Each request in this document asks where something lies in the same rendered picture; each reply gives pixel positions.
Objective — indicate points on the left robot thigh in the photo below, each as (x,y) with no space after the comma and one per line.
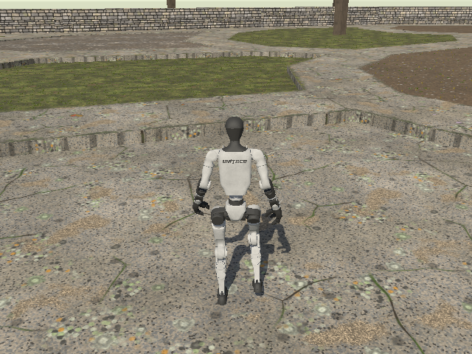
(218,218)

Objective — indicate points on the right robot forearm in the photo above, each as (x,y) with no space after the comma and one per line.
(272,198)

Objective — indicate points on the left robot upper arm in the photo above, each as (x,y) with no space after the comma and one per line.
(211,157)

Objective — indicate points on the left robot hand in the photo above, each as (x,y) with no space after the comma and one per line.
(203,204)

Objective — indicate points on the left robot forearm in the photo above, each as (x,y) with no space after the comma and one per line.
(200,193)

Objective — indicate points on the humanoid robot head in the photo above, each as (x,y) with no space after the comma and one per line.
(234,129)

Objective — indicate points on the right robot hand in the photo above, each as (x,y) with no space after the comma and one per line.
(276,213)

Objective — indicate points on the right robot upper arm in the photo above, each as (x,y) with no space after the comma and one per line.
(262,168)

